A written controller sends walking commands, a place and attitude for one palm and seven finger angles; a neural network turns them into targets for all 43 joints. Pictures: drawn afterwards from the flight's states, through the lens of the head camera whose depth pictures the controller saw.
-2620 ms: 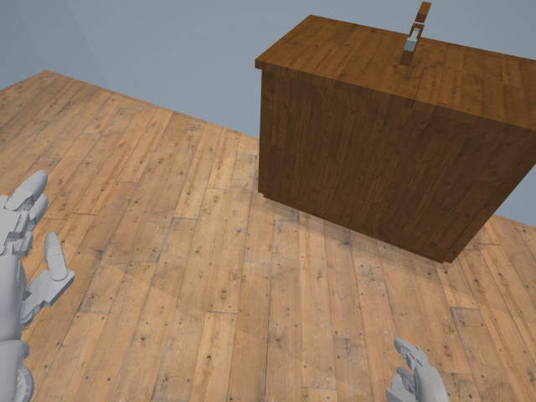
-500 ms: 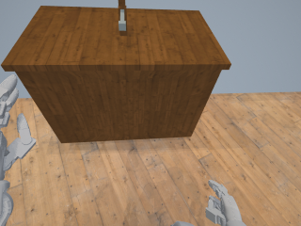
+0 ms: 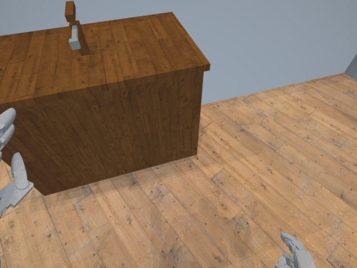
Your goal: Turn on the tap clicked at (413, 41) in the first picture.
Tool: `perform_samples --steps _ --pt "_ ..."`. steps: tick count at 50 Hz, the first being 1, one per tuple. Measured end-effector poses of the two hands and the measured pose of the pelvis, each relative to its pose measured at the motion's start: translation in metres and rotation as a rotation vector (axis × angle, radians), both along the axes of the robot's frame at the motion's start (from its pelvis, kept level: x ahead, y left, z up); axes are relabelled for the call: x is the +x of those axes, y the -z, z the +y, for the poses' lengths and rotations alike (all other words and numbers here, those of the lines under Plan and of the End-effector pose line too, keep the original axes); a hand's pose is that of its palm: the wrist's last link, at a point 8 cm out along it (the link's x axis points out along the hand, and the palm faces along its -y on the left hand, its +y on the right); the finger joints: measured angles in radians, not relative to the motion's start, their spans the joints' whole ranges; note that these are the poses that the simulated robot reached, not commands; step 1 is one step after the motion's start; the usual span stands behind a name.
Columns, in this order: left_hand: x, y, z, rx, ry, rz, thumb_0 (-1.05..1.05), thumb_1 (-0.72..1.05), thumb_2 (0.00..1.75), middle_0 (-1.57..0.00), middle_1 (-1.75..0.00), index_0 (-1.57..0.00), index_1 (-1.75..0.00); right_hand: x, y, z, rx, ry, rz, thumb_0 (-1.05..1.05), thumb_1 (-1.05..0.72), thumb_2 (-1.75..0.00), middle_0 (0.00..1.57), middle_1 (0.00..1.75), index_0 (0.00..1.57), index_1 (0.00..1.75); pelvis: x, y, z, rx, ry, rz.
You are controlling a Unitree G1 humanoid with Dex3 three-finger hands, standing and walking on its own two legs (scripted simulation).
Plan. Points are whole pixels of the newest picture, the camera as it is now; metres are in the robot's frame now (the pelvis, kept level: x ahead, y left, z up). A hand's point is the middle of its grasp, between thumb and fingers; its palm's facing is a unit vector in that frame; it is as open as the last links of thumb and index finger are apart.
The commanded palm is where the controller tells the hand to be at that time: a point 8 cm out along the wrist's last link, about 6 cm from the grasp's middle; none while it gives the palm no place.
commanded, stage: take the last steps up to it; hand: left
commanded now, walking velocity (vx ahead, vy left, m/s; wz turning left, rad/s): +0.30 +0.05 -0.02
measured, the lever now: (74, 43) +0.78 +0.36 +0.12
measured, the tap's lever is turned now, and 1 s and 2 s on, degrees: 0 0 0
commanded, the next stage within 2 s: come to a stop and stand still in 1.62 s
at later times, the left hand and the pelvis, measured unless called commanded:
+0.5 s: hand (67, 172) +0.25 +0.19 +0.17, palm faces +0.42 -0.78 -0.47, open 7.4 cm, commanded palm +0.18 +0.23 +0.18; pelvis +0.02 -0.05 -0.02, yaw +0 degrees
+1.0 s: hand (80, 119) +0.36 +0.20 +0.17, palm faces +0.43 -0.81 -0.40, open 7.4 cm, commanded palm +0.32 +0.24 +0.18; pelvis +0.15 -0.04 -0.01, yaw -1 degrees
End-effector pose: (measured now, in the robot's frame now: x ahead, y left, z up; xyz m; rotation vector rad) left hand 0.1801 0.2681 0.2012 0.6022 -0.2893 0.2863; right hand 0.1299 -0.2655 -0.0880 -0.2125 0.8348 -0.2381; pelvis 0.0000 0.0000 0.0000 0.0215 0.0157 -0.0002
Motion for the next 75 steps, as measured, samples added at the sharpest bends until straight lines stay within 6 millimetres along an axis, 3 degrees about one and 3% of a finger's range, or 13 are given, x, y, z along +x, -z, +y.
perform_samples --steps 6,11,16,20,26,35,39,43,54,61,65,70,75 --pt "-0.017 0.008 0.012 -0.107 -0.045 -0.107 0.01 0.89 0.89 -0.21 -0.3 -0.22 -0.3 0.002 -0.014 0.001 -0.058 -0.03 -0.044 0.02 -0.91 -0.9 0.19 0.3 0.2 0.3 0.0 0.004 0.001 -0.02 -0.011 -0.018" --pt "-0.017 0.018 0.016 -0.165 -0.076 -0.135 0.01 0.89 0.9 -0.21 -0.3 -0.21 -0.3 0.01 -0.016 0.022 -0.027 -0.056 -0.105 0.02 -0.91 -0.9 0.19 0.3 0.2 0.3 -0.001 0.005 0.002 -0.016 -0.009 -0.052" --pt "-0.009 0.009 0.003 -0.123 -0.073 -0.101 0.01 0.89 0.9 -0.2 -0.3 -0.21 -0.3 0.018 -0.007 0.047 0.082 -0.101 -0.11 0.01 -0.91 -0.9 0.2 0.3 0.2 0.3 0.003 0.0 -0.008 -0.028 -0.012 -0.051" --pt "0.001 0.004 -0.017 -0.063 -0.065 -0.068 0.01 0.89 0.9 -0.2 -0.3 -0.21 -0.3 0.024 0.007 0.049 0.153 -0.114 -0.089 0.01 -0.9 -0.9 0.2 0.3 0.2 0.3 0.011 0.002 -0.024 -0.021 0.012 -0.042" --pt "0.03 0.017 -0.05 -0.054 -0.07 -0.026 0.01 0.89 0.9 -0.21 -0.3 -0.21 -0.3 0.035 0.037 0.014 0.165 -0.12 -0.001 0.01 -0.9 -0.9 0.2 0.3 0.21 0.3 0.025 0.014 -0.052 -0.013 0.002 -0.046" --pt "0.069 0.009 -0.075 -0.027 -0.001 0.039 0.01 0.89 0.89 -0.21 -0.3 -0.22 -0.3 0.056 0.008 -0.062 0.03 -0.023 0.048 0.02 -0.91 -0.9 0.2 0.3 0.2 0.3 0.059 -0.006 -0.069 0.018 0.007 -0.007" --pt "0.084 -0.002 -0.073 0.008 0.009 0.011 0.01 0.88 0.89 -0.21 -0.3 -0.22 -0.3 0.074 -0.001 -0.077 -0.013 -0.007 0.037 0.02 -0.91 -0.9 0.19 0.3 0.2 0.3 0.078 -0.007 -0.068 0.019 0.006 0.001" --pt "0.1 -0.004 -0.062 0.0 -0.011 -0.019 0.01 0.88 0.89 -0.21 -0.3 -0.22 -0.3 0.098 -0.004 -0.072 -0.022 -0.005 0.017 0.02 -0.91 -0.9 0.19 0.3 0.2 0.3 0.102 -0.005 -0.062 0.016 0.005 0.0" --pt "0.176 0.026 -0.025 -0.132 -0.032 -0.094 0.01 0.89 0.9 -0.21 -0.3 -0.21 -0.3 0.188 0.001 0.004 0.06 -0.049 -0.104 0.02 -0.91 -0.9 0.19 0.3 0.2 0.3 0.163 0.013 -0.033 0.013 0.014 -0.038" --pt "0.197 -0.004 -0.039 -0.058 0.028 -0.107 0.02 0.89 0.9 -0.21 -0.3 -0.21 -0.3 0.217 -0.002 0.035 0.151 -0.099 -0.107 0.01 -0.91 -0.9 0.2 0.3 0.2 0.3 0.193 0.002 -0.037 -0.015 0.022 -0.021" --pt "0.208 -0.01 -0.043 0.0 -0.012 -0.087 0.01 0.89 0.9 -0.21 -0.3 -0.21 -0.3 0.23 0.01 0.026 0.164 -0.106 -0.071 0.01 -0.9 -0.9 0.2 0.3 0.21 0.3 0.217 0.003 -0.046 -0.023 0.018 -0.021" --pt "0.235 0.014 -0.045 -0.031 -0.102 -0.054 0.01 0.89 0.9 -0.21 -0.3 -0.21 -0.3 0.253 0.035 -0.008 0.126 -0.106 -0.01 0.01 -0.9 -0.9 0.2 0.3 0.21 0.3 0.242 0.016 -0.059 -0.027 -0.008 -0.038" --pt "0.265 0.032 -0.057 -0.129 -0.079 0.003 0.01 0.89 0.9 -0.21 -0.3 -0.21 -0.3 0.272 0.019 -0.04 0.046 -0.085 0.016 0.02 -0.91 -0.9 0.2 0.3 0.2 0.3 0.257 0.006 -0.062 -0.002 0.003 -0.035"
